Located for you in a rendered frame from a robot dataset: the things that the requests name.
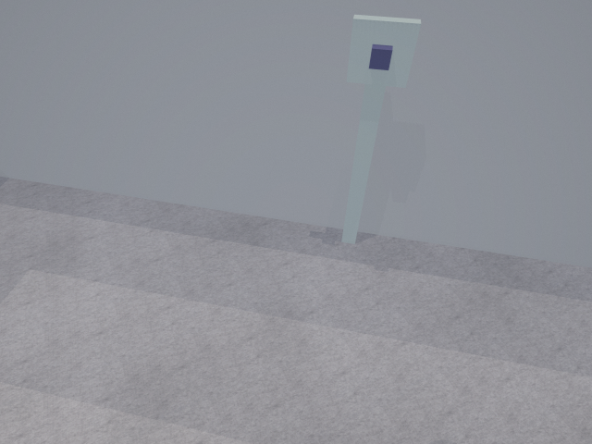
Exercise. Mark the panel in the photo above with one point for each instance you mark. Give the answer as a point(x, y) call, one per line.
point(402, 34)

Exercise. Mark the button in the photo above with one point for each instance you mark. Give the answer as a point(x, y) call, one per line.
point(380, 56)

